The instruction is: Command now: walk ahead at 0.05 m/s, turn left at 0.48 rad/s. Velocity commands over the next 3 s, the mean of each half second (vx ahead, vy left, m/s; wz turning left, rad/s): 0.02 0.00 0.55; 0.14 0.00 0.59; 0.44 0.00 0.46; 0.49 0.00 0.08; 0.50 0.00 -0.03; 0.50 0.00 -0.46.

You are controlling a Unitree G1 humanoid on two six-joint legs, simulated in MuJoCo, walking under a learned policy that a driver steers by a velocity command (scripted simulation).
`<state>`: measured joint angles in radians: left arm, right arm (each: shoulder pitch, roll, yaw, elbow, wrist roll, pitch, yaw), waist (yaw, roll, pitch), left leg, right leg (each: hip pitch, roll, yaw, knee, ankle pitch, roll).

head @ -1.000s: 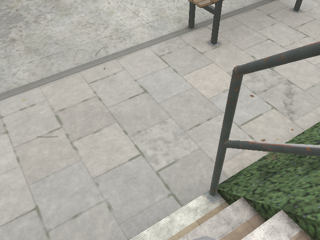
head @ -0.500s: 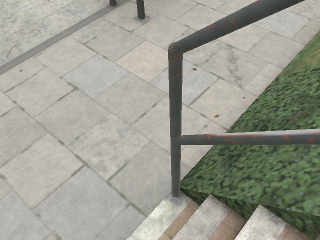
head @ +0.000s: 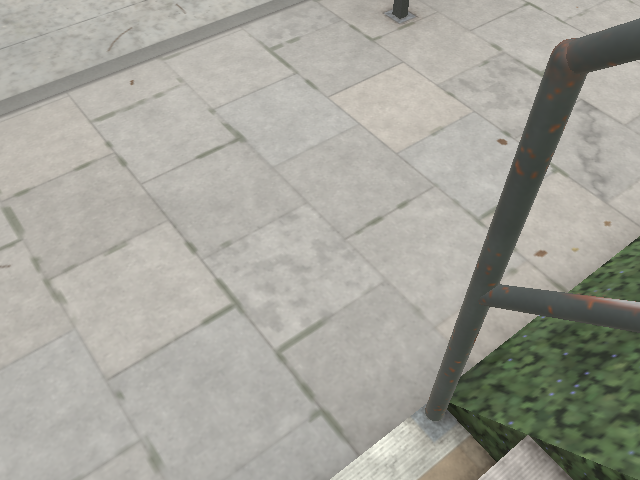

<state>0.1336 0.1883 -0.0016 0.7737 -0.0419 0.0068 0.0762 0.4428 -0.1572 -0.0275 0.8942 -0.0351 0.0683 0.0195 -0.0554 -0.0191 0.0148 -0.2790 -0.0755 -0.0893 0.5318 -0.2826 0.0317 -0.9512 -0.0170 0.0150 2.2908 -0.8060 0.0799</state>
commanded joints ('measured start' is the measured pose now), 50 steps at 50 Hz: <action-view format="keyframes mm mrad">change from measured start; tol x32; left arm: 1 -222 -36 -27 -232 2 14 6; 17 -404 -73 -27 -443 34 8 -94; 24 280 108 44 -157 69 -10 -94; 50 -40 244 90 -207 -34 -72 -52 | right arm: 1 -10 -206 -19 -104 -18 16 -57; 38 -323 -135 0 -461 56 54 -50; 48 307 -372 -100 -223 68 -114 47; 50 41 -269 -62 -225 17 -117 13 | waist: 1 46 -23 -71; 20 155 294 -90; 24 61 -258 -176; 43 24 -197 28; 47 -95 418 153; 50 77 58 139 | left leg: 1 233 468 -548 -113 689 374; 20 -220 139 -444 -117 251 162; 24 -438 -178 -473 683 -544 -30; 33 -552 -79 8 1424 103 -156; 39 -234 60 86 860 348 -121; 44 47 -14 295 150 -385 24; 46 278 66 -1 92 -313 107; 48 484 500 -1141 -399 -357 411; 50 251 411 -784 -220 -209 284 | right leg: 1 -349 -3 106 155 145 -2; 14 -333 -8 54 -472 621 40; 22 983 -18 47 -1689 844 -63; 24 1164 -353 508 -1680 1644 -267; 29 613 -320 453 -1969 403 -361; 45 473 -243 -35 -1581 115 -233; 48 -577 47 261 -880 94 -144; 50 -319 -80 275 -1058 500 -144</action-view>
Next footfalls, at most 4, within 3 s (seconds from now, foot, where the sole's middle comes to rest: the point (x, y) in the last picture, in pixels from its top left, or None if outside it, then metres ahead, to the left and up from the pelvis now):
0.44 right None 0.22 -0.16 -0.77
0.92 left None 0.07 0.05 -0.77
1.44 right None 0.40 0.03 -0.98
1.78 left None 0.50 0.46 -1.19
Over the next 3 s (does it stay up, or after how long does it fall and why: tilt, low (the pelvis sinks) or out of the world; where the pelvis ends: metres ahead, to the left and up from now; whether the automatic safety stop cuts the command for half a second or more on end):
stays up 0.93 0.77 -0.41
